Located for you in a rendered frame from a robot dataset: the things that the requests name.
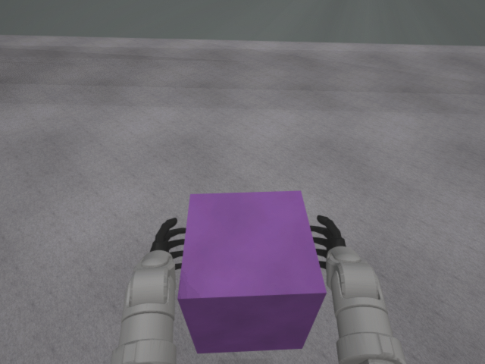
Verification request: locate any robot right forearm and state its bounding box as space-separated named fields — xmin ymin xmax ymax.
xmin=326 ymin=246 xmax=407 ymax=364

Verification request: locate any carton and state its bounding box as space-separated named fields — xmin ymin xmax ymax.
xmin=177 ymin=191 xmax=327 ymax=353

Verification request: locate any left robot hand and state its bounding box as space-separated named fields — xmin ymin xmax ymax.
xmin=150 ymin=218 xmax=186 ymax=270

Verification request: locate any robot left forearm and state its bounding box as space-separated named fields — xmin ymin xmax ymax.
xmin=111 ymin=250 xmax=177 ymax=364

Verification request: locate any right robot hand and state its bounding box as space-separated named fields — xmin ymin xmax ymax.
xmin=310 ymin=215 xmax=346 ymax=269

